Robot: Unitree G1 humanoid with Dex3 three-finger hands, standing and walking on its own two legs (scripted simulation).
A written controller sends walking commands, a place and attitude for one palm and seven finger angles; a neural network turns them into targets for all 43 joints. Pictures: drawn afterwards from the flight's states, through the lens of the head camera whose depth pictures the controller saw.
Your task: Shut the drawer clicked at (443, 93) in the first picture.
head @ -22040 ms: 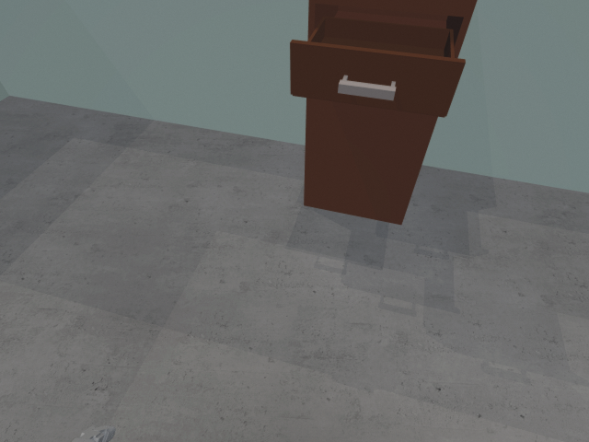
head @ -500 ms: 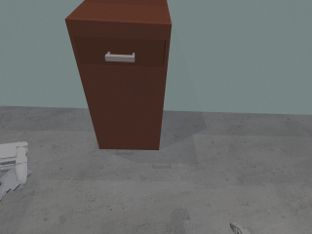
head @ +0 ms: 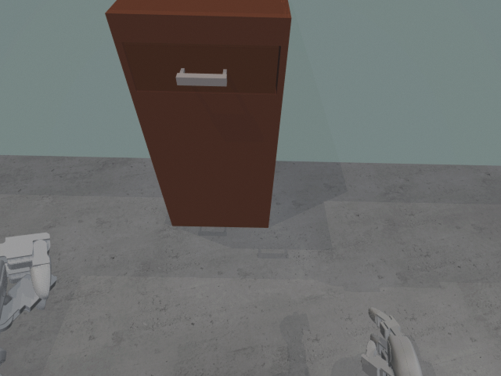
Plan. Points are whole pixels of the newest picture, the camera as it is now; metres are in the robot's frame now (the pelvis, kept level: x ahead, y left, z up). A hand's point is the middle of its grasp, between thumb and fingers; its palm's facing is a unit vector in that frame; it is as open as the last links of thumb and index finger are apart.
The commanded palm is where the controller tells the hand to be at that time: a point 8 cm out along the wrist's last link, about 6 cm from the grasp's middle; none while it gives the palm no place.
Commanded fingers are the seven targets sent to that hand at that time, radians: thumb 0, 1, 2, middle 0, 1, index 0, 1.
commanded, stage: stop stepping back and stand still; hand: left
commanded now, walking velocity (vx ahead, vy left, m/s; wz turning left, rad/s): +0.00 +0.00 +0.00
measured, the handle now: (202, 75) +0.85 +0.19 +0.04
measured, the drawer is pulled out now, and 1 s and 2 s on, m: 0.00 0.00 0.00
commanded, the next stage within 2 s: let the arm hang, fingers relaxed in 0.18 s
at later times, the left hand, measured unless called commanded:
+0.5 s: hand out of the picture +0.11 +0.23 -0.13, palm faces +0.00 -0.94 -0.33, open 3.0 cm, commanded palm none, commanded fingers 0.00 0.90 0.90 -0.92 -1.08 -0.92 -1.08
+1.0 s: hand out of the picture -0.03 +0.21 -0.16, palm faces +0.03 -0.96 -0.27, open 6.6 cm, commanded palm none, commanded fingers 0.00 0.90 0.90 -0.20 -0.30 -0.20 -0.30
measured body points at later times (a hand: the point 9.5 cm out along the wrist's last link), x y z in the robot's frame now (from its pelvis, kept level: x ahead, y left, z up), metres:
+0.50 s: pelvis -0.02 +0.01 -0.01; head -0.01 +0.00 +0.44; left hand +0.11 +0.28 -0.10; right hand +0.11 -0.25 -0.14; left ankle +0.00 +0.11 -0.74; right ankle +0.01 -0.10 -0.74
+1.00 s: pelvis -0.02 +0.00 +0.00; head +0.00 -0.02 +0.45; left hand -0.03 +0.26 -0.14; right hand -0.03 -0.22 -0.17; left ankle +0.00 +0.11 -0.74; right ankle +0.01 -0.10 -0.74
